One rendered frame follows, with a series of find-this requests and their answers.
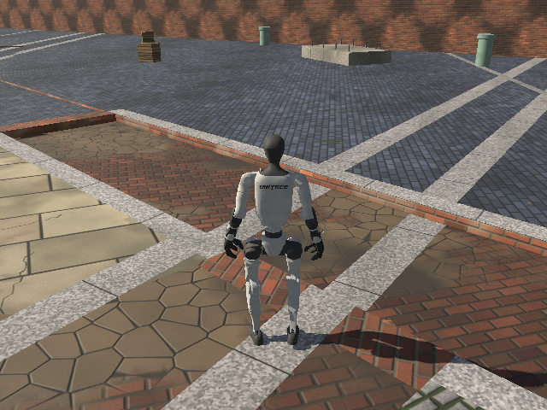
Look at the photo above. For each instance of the left robot forearm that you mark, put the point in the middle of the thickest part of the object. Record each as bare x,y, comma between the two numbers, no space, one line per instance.
233,226

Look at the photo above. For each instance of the right robot shin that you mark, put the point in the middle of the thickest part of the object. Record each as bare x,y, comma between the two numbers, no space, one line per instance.
293,305

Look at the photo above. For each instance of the left robot foot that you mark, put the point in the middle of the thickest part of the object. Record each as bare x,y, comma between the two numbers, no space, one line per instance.
257,339

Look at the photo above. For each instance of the robot left upper arm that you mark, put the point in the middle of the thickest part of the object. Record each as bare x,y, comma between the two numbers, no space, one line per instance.
247,180

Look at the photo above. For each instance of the robot right upper arm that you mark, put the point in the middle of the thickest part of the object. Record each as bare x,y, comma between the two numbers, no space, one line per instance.
301,181

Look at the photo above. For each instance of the robot left hand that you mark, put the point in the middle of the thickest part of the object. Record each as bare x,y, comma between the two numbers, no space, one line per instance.
229,245

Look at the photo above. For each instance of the right robot forearm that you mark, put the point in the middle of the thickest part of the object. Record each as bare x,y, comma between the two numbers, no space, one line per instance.
313,228

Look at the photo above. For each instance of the robot right hand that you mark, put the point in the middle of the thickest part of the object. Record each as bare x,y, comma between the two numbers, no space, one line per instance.
317,247

